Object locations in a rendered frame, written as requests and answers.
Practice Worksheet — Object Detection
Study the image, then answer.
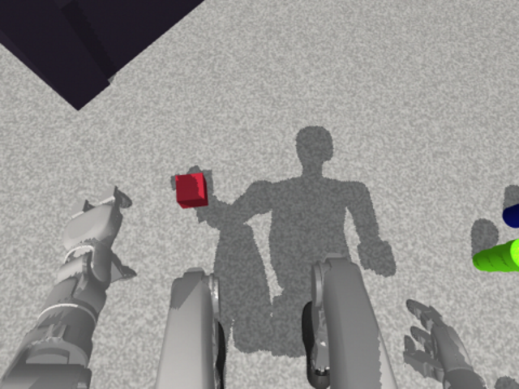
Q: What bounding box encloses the right robot foot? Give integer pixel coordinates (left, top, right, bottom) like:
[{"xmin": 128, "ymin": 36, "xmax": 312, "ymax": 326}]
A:
[{"xmin": 302, "ymin": 301, "xmax": 330, "ymax": 389}]

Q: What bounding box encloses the left robot arm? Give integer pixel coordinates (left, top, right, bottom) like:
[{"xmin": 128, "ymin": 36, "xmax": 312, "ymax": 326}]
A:
[{"xmin": 0, "ymin": 242, "xmax": 113, "ymax": 389}]

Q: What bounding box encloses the right robot arm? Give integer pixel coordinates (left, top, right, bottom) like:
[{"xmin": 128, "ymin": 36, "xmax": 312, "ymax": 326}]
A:
[{"xmin": 443, "ymin": 369, "xmax": 488, "ymax": 389}]

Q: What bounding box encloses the right robot hand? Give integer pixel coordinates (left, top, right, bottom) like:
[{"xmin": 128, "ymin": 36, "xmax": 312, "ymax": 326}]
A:
[{"xmin": 403, "ymin": 299, "xmax": 474, "ymax": 383}]

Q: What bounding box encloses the left robot hand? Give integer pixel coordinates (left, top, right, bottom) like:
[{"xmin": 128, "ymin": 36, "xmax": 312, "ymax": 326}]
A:
[{"xmin": 63, "ymin": 186, "xmax": 137, "ymax": 283}]

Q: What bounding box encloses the sofa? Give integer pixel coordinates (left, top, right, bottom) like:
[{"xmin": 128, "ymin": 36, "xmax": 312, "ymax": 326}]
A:
[{"xmin": 0, "ymin": 0, "xmax": 204, "ymax": 111}]

